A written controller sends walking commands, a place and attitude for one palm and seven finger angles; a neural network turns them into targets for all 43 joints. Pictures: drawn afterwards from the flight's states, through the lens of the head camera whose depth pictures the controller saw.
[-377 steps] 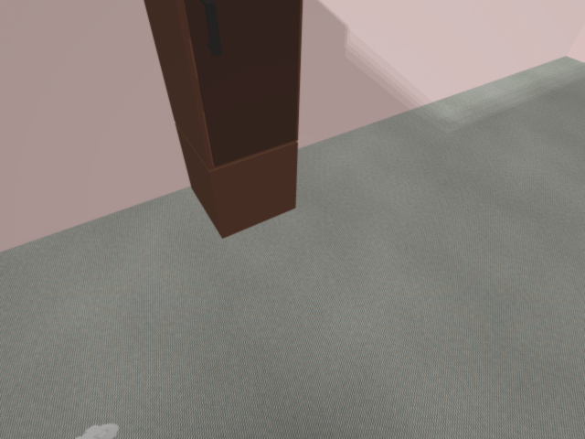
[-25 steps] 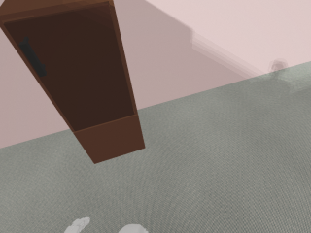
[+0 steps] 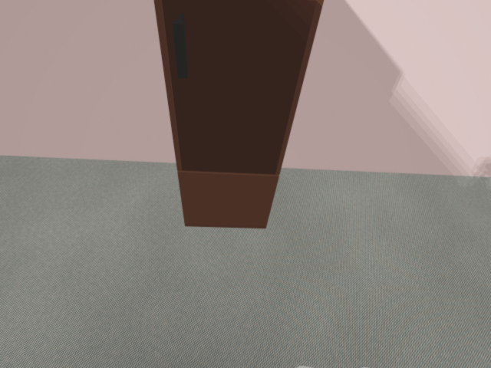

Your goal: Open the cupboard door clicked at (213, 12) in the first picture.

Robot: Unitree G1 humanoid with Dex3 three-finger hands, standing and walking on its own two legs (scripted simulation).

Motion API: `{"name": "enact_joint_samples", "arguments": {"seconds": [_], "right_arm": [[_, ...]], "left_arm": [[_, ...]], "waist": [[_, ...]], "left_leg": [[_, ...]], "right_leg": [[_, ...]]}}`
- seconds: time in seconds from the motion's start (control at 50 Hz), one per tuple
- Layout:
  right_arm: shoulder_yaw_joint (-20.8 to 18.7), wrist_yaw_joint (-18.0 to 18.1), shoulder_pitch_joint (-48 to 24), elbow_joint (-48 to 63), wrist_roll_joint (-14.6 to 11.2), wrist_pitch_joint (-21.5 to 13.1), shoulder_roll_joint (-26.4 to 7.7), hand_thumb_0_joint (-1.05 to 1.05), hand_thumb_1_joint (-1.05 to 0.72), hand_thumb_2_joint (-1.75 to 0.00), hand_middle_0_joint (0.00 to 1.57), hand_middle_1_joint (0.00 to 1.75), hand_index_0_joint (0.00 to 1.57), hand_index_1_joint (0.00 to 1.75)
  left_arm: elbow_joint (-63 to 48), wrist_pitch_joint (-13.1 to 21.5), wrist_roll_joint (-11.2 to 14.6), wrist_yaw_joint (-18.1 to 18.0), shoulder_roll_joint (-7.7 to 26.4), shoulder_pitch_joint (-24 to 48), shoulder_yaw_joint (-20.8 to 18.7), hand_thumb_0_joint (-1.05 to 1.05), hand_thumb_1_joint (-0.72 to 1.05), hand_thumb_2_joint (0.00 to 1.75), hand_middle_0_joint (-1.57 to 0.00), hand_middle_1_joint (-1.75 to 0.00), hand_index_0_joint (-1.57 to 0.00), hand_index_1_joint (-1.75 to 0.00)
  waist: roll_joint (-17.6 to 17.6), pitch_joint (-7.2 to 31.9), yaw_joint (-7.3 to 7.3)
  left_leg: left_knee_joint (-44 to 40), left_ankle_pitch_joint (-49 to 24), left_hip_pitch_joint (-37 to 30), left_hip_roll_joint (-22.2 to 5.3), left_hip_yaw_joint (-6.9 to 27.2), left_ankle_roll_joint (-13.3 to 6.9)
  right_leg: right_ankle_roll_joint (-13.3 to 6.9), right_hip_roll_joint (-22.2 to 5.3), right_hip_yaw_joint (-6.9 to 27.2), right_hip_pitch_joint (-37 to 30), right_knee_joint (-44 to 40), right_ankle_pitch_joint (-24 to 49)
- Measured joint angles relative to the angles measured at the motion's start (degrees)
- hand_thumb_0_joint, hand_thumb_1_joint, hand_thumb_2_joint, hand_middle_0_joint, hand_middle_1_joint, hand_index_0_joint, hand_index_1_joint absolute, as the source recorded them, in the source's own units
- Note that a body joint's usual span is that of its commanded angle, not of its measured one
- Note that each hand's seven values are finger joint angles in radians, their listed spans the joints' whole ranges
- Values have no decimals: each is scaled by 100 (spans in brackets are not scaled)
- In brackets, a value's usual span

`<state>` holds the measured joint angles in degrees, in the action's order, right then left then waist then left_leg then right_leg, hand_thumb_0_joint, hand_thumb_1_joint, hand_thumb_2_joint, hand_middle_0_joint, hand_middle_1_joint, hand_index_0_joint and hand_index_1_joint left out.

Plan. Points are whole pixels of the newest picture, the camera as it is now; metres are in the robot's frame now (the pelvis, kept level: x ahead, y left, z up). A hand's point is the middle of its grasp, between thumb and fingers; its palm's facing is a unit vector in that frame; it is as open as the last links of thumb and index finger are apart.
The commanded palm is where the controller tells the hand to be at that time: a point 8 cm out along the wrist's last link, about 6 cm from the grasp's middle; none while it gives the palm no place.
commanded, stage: take the last steps up to it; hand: left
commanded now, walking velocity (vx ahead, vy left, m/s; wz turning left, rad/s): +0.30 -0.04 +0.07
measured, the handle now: (182, 46) +0.77 +0.23 +0.13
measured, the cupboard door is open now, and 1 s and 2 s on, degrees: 0 0 0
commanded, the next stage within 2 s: come to a stop and stand still in 0.86 s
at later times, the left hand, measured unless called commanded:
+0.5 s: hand out of the picture +0.05 +0.10 -0.15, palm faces +0.12 -0.96 -0.24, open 7.3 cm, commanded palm none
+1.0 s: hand out of the picture +0.05 +0.05 -0.17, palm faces +0.25 -0.96 -0.13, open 7.4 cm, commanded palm none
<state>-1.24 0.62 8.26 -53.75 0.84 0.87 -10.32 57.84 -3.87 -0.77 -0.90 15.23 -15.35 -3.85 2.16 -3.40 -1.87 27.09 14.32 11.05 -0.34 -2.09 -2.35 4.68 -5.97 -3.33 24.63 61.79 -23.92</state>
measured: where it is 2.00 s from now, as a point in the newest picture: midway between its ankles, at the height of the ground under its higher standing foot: outside the picture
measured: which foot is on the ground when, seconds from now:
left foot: down 0.00-0.36, up 0.38-0.96, down 0.98-1.00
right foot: up 0.00-0.32, down 0.34-1.00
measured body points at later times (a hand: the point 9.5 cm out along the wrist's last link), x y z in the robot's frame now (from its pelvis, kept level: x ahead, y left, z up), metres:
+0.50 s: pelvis +0.05 -0.08 +0.00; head +0.03 -0.12 +0.45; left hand +0.04 +0.15 -0.14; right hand +0.01 -0.31 -0.17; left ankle +0.04 +0.08 -0.66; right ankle +0.04 -0.14 -0.74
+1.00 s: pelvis +0.21 -0.05 -0.02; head +0.23 -0.05 +0.43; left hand +0.04 +0.10 -0.16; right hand +0.35 -0.24 -0.17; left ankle +0.26 +0.04 -0.75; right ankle +0.05 -0.14 -0.72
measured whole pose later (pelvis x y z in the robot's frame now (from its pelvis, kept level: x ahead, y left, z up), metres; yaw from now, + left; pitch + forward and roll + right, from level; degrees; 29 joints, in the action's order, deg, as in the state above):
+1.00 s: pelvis +0.21 -0.05 -0.02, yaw +5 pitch +0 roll +1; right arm -1.8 0.5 4.4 -58.4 1.4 -2.4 -7.9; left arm 69.2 3.1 -0.7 -2.0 2.4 -31.6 -0.3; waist -0.3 -3.5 -3.0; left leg 33.4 11.6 20.6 -0.1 -7.5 -3.9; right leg -1.4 -1.3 -8.7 0.4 35.4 -26.3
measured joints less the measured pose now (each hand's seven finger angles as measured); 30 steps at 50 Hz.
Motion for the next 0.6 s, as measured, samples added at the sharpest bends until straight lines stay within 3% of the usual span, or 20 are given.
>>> {"name": "enact_joint_samples", "arguments": {"seconds": [0.14, 0.3, 0.34, 0.4, 0.42, 0.5, 0.6], "right_arm": [[-48, 44, 434, -185, 8, -154, 107, 0, -93, -90, 21, 30, 21, 30], [-125, 31, 1176, -668, 79, -85, -20, 0, -92, -90, 20, 30, 20, 30], [-143, 26, 1357, -807, 72, -38, -48, 1, -91, -90, 20, 30, 20, 30], [-181, 3, 1532, -1011, 42, 78, -87, 1, -91, -90, 20, 30, 20, 30], [-197, -27, 1554, -1062, 56, 120, -91, 1, -91, -90, 20, 30, 20, 30], [-282, -99, 1424, -1058, 92, 115, -120, 1, -91, -90, 20, 30, 20, 30], [-328, -94, 1201, -944, 83, 20, -119, 1, -91, -90, 20, 30, 20, 29]], "left_arm": [[80, 115, -64, 89, -166, 25, 80, 1, 91, 90, -20, -30, -19, -30], [42, 223, -49, 196, -455, 203, 125, 1, 91, 90, -20, -30, -19, -30], [0, 337, -52, 209, -505, 178, 128, 1, 91, 90, -20, -30, -19, -30], [19, 514, -66, 141, -642, 97, 146, 1, 91, 90, -20, -30, -20, -30], [32, 549, -48, 115, -686, 1, 152, 1, 91, 90, -20, -30, -20, -30], [277, 607, 4, 15, -788, -462, 156, 0, 92, 90, -20, -30, -20, -30], [616, 687, 18, -11, -1003, -932, 257, 1, 92, 90, -20, -30, -20, -30]], "waist": [[-75, 288, 143], [-271, 379, 412], [-322, 385, 421], [-489, 353, 369], [-493, 382, 334], [-440, 425, 281], [-506, 357, 278]], "left_leg": [[-557, -278, -290, 149, 43, -20], [-531, -179, -352, 137, 133, 146], [-188, 54, -243, 95, 156, 225], [1343, 1060, 325, -17, 252, 158], [1912, 1087, 581, -25, 236, 136], [3267, 267, 1439, -187, 108, 194], [3563, -561, 2074, -397, 183, 340]], "right_leg": [[-23, 85, 73, -153, -446, 228], [-197, 209, -60, -650, -2106, 140], [-231, 283, -113, -1010, -2833, 361], [-678, 434, -305, -1177, -2930, 703], [-766, 453, -341, -1263, -3011, 675], [-862, 529, -336, -1740, -3746, 877], [-925, 669, -463, -2269, -4437, 1016]]}}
